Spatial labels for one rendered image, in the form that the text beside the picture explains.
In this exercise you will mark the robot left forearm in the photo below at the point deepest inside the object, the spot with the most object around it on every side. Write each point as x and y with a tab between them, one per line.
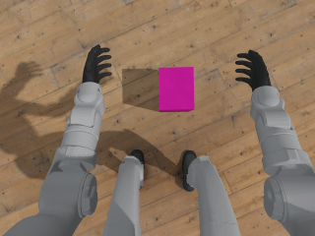
78	147

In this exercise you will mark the robot right shin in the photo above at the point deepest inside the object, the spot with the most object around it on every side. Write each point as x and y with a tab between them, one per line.
200	158

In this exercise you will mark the robot left thigh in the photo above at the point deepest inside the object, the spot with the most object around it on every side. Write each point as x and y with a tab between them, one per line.
123	218

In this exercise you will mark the robot right forearm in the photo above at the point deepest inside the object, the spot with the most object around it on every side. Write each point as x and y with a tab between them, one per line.
282	153

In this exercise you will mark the left robot hand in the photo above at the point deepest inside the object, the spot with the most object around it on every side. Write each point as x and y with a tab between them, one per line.
91	69

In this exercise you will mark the left robot upper arm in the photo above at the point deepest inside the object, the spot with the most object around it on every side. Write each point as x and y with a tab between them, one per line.
66	198

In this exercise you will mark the right robot hand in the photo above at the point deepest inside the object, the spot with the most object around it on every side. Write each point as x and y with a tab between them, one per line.
259	76

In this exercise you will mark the carton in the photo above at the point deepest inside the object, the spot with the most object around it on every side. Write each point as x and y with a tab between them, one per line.
176	89

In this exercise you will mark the right robot upper arm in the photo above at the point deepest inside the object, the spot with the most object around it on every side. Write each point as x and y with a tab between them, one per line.
290	199

